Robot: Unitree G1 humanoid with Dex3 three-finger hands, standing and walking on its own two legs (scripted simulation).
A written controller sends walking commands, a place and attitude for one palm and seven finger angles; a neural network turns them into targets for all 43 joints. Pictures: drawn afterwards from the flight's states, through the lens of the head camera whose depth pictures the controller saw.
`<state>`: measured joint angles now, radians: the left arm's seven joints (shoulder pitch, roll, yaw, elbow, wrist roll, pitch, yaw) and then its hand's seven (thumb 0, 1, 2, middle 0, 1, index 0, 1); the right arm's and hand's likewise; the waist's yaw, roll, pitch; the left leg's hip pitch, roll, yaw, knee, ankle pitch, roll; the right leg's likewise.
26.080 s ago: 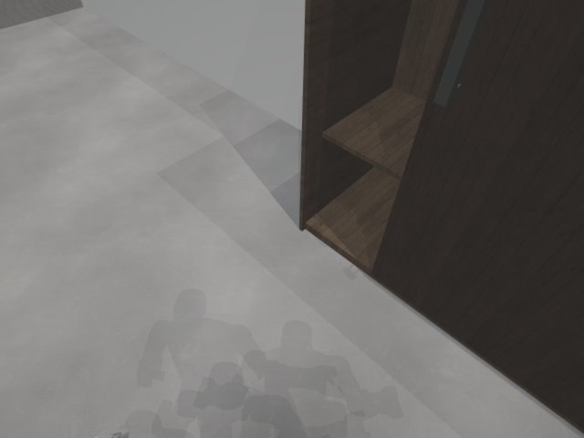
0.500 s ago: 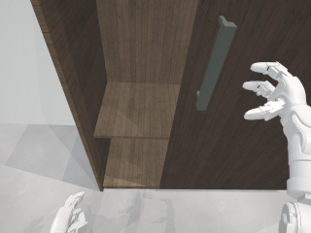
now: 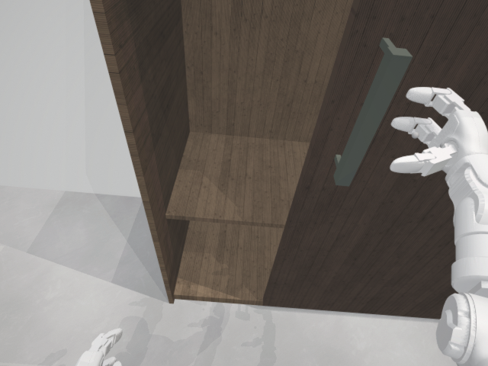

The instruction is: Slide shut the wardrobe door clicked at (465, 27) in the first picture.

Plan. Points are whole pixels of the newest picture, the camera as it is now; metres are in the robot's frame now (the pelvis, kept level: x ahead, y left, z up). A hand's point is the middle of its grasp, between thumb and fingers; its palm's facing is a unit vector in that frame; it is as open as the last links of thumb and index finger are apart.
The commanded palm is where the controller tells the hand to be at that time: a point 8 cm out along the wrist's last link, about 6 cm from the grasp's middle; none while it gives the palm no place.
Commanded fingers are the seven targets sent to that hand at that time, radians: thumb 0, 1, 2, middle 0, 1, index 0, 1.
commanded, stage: move the hooked fingers beside the handle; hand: right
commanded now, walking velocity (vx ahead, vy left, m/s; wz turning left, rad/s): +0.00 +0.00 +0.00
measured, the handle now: (361, 119) +0.49 -0.14 +0.20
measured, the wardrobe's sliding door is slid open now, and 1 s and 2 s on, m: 0.36 0.36 0.36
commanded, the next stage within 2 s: none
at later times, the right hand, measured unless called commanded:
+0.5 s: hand (408, 149) +0.42 -0.20 +0.20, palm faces -0.02 +1.00 -0.03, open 14.0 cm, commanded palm +0.40 -0.25 +0.21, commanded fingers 0.00 0.50 -0.30 0.30 1.20 0.30 1.20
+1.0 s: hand (420, 143) +0.42 -0.21 +0.21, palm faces +0.00 +1.00 -0.03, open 14.0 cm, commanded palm +0.40 -0.26 +0.21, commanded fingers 0.00 0.50 -0.30 0.30 1.20 0.30 1.20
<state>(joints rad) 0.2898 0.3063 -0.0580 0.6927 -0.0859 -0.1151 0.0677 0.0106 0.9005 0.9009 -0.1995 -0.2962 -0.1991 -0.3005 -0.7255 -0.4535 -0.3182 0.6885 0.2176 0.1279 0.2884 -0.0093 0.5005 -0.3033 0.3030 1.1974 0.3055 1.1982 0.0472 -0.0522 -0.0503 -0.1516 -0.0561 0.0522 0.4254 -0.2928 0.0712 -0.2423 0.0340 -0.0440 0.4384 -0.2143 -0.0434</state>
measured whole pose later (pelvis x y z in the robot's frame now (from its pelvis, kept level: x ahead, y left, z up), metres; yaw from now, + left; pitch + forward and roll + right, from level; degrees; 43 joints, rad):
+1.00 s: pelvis +0.00 -0.01 +0.00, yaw +0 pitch +1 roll +0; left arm 0.31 0.30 -0.05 0.68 -0.08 -0.12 0.07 0.01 0.90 0.90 -0.20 -0.30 -0.20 -0.30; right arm -0.68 -0.43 -0.31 0.63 0.20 0.09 0.26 -0.01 0.50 -0.30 0.30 1.20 0.30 1.20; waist 0.04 -0.04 -0.04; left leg -0.15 -0.05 0.05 0.42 -0.29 0.06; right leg -0.24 0.04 -0.05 0.44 -0.22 -0.06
